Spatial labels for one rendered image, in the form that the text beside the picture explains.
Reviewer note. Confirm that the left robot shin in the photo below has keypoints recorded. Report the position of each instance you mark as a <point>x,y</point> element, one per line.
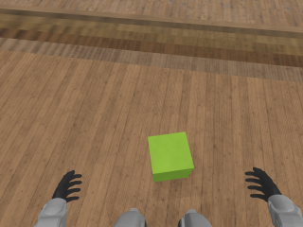
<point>134,209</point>

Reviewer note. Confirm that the right robot forearm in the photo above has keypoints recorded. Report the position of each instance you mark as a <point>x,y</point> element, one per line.
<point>284,213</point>

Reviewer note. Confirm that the right robot hand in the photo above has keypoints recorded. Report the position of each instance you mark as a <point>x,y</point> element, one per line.
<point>268,188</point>

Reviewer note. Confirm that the carton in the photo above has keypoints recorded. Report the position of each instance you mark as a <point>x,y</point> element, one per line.
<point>170,156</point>

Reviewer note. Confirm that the right robot shin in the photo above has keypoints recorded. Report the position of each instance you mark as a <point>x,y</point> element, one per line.
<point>191,211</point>

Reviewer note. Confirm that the robot shin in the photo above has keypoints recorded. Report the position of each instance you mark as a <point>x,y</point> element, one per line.
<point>134,209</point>
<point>191,211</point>

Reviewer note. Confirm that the left robot forearm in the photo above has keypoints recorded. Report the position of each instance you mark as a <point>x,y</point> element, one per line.
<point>53,214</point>

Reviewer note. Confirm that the left robot hand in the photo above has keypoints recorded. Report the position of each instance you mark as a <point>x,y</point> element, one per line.
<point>62,190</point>

